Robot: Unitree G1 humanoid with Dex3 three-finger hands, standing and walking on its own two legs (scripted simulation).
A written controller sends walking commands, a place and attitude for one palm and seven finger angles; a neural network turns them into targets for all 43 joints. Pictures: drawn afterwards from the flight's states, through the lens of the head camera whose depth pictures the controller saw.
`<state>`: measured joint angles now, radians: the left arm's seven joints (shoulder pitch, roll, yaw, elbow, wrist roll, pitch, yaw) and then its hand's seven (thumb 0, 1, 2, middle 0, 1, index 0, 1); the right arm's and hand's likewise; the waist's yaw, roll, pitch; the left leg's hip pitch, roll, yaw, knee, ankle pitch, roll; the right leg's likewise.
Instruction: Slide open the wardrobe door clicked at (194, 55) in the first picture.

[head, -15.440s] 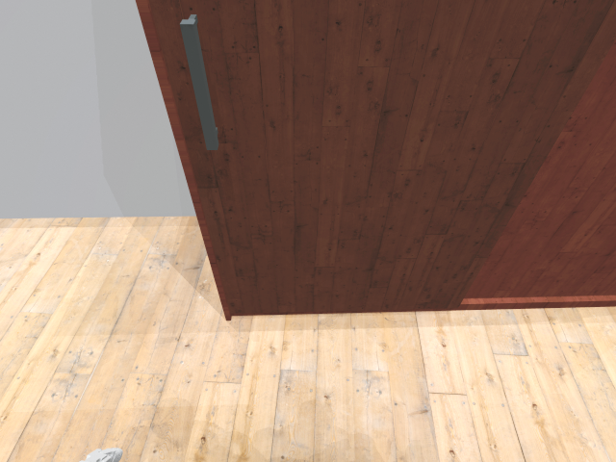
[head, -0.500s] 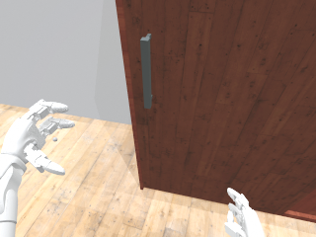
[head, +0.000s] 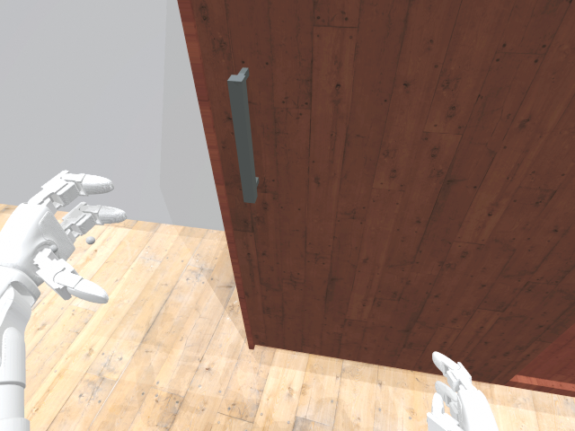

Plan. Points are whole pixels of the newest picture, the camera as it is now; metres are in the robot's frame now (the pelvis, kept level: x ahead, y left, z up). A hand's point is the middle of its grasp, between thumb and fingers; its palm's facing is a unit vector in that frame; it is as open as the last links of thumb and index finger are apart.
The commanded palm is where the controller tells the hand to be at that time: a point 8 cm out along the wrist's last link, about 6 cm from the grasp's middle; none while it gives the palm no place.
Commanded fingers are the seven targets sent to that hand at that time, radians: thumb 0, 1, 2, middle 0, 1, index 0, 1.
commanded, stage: raise the hand with hooked fingers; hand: left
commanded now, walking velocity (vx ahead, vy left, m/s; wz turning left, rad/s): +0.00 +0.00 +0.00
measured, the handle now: (247, 140) +0.54 +0.13 +0.15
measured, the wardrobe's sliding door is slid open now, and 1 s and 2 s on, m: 0.00 0.00 0.00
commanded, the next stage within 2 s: move the hooked fingers beside the handle in 0.14 s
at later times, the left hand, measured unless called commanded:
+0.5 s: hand (114, 224) +0.30 +0.26 +0.17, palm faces -0.01 -1.00 -0.05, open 14.0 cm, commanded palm +0.28 +0.30 +0.17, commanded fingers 0.00 -0.50 0.30 -0.30 -1.20 -0.30 -1.20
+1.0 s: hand (148, 198) +0.35 +0.23 +0.17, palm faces -0.05 -1.00 -0.03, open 14.0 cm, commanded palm +0.34 +0.28 +0.17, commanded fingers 0.00 -0.50 0.30 -0.30 -1.20 -0.30 -1.20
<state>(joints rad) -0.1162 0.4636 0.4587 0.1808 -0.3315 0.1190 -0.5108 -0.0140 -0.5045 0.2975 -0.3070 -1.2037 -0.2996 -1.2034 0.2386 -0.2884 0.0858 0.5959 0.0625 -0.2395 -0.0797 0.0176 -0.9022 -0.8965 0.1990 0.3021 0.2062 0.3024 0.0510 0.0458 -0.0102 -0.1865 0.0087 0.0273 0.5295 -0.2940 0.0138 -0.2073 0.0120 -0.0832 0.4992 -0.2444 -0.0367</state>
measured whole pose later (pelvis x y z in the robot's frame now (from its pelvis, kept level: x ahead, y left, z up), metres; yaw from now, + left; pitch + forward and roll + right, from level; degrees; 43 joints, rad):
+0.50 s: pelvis +0.00 -0.01 +0.00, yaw +0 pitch -2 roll +0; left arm -0.27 0.47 0.40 0.35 -0.30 0.11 -0.49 -0.01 -0.51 0.30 -0.31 -1.20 -0.30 -1.20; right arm 0.22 -0.28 0.09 0.61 0.07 -0.23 -0.10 0.02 -0.90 -0.90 0.20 0.30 0.21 0.30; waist 0.04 0.05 -0.01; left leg -0.21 0.01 0.02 0.54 -0.29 0.00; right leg -0.23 0.02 -0.09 0.51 -0.25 -0.05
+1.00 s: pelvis +0.00 +0.00 +0.00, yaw -1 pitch -1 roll +0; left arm -0.41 0.43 0.34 0.46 -0.26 0.07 -0.42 -0.01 -0.51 0.30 -0.31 -1.20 -0.30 -1.20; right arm 0.26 -0.28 0.08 0.63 0.07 -0.21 -0.10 0.02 -0.90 -0.90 0.20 0.30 0.21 0.30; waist 0.02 0.03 -0.02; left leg -0.23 0.00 0.04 0.52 -0.28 0.02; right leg -0.26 0.00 -0.07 0.51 -0.24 -0.03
